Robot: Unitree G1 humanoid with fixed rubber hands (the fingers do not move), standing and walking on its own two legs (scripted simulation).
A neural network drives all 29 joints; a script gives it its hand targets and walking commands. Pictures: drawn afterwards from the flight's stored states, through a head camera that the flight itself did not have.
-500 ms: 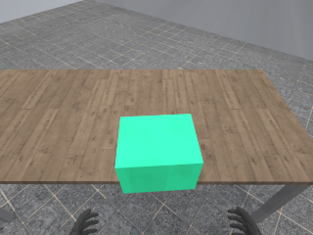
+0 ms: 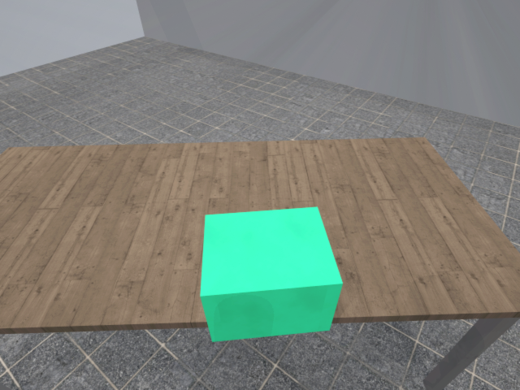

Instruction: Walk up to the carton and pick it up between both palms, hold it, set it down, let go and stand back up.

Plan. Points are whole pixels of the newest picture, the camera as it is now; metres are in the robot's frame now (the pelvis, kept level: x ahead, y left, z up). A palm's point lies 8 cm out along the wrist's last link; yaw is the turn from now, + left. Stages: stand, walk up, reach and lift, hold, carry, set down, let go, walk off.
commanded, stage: stand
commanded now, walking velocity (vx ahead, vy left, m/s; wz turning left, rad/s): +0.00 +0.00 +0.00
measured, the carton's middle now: (266, 272) +0.38 +0.01 -0.07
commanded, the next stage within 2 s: none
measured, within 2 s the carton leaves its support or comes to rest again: neither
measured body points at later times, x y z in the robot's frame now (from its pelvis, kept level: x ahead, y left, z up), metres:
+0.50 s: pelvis -0.01 +0.02 +0.00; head -0.05 +0.01 +0.45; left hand -0.07 +0.20 -0.17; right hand -0.07 -0.16 -0.17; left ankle -0.01 +0.10 -0.74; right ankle +0.01 -0.13 -0.74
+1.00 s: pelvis -0.01 +0.03 +0.00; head -0.03 +0.02 +0.45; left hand -0.05 +0.21 -0.16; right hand -0.06 -0.16 -0.17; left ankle -0.01 +0.10 -0.74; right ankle +0.01 -0.13 -0.74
